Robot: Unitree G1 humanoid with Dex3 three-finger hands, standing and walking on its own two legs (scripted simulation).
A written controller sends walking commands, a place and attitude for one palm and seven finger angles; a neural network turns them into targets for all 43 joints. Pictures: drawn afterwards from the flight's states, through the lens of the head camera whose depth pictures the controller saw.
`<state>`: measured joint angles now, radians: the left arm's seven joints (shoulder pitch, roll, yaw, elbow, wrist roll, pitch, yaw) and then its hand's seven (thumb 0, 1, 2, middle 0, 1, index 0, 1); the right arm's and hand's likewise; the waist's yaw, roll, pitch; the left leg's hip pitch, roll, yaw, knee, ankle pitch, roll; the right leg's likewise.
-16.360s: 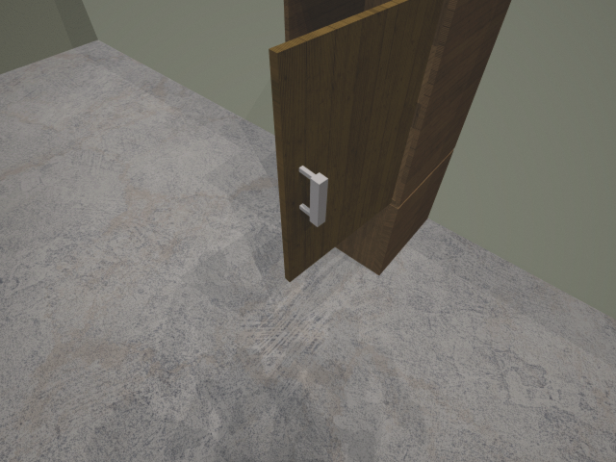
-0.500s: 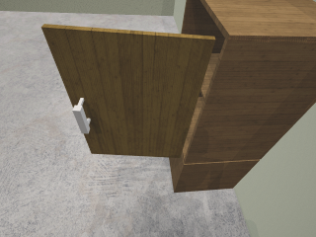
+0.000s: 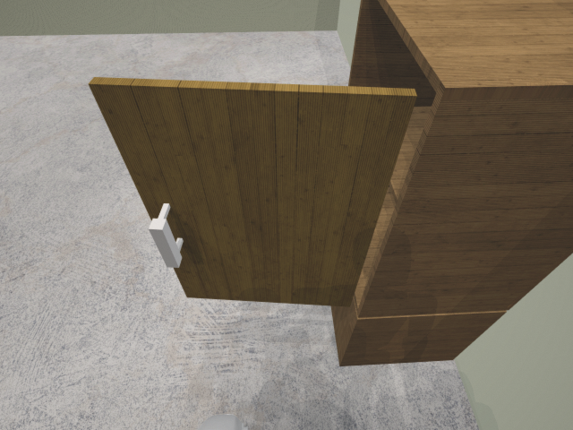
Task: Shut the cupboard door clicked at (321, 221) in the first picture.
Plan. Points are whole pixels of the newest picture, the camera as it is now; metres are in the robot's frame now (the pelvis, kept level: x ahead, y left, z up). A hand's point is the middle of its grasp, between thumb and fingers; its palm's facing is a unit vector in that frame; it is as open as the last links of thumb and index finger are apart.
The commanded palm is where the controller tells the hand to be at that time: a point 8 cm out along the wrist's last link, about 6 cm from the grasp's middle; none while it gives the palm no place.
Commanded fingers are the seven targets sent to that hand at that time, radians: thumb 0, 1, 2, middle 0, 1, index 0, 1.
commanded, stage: come to a stop and stand still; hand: left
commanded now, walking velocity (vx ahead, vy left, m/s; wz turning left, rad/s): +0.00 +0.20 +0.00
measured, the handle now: (169, 235) +0.44 +0.25 -0.04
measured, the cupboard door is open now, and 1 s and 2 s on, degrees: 83 83 83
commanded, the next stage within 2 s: look again from close up in 1.66 s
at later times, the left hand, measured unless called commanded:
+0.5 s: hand out of the picture +0.04 +0.24 -0.18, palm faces +0.02 -0.98 -0.22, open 7.4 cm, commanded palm none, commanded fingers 0.00 0.90 0.90 -0.20 -0.30 -0.20 -0.30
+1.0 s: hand out of the picture +0.08 +0.24 -0.17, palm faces -0.02 -0.98 -0.22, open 7.3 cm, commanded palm none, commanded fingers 0.00 0.90 0.90 -0.20 -0.30 -0.20 -0.30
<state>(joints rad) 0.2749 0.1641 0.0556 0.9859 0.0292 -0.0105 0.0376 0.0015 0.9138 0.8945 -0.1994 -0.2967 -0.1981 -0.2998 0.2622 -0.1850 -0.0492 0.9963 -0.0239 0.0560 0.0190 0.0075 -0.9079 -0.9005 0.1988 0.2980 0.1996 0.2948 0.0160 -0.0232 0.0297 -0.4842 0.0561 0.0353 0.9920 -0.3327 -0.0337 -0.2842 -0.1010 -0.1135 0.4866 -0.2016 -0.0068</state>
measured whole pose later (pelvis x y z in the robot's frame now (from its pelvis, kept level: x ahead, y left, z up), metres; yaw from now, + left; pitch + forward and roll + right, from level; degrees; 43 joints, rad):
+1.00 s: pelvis +0.03 +0.06 +0.00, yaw -1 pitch +0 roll +0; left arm 0.26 0.18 0.00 1.02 0.00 -0.01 0.03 0.00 0.92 0.89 -0.20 -0.30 -0.20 -0.30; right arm 0.33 -0.13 0.02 1.09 -0.01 -0.01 -0.01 0.01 -0.91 -0.90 0.20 0.30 0.20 0.30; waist -0.02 0.00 0.04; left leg -0.25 0.04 0.06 0.49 -0.24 -0.02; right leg -0.19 0.02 -0.05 0.50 -0.31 -0.04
